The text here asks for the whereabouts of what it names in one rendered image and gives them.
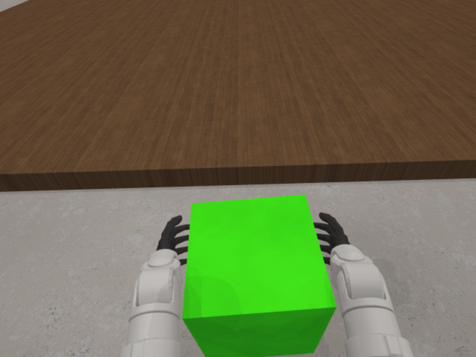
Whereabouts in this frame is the carton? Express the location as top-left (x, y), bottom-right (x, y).
top-left (182, 194), bottom-right (337, 357)

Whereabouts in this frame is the robot right hand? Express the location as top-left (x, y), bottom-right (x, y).
top-left (313, 213), bottom-right (350, 265)

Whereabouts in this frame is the right robot forearm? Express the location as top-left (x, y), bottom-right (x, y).
top-left (330, 244), bottom-right (414, 357)

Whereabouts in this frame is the robot left hand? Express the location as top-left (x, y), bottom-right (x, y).
top-left (156, 215), bottom-right (190, 266)

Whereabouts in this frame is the left robot forearm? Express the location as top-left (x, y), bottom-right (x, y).
top-left (120, 249), bottom-right (182, 357)

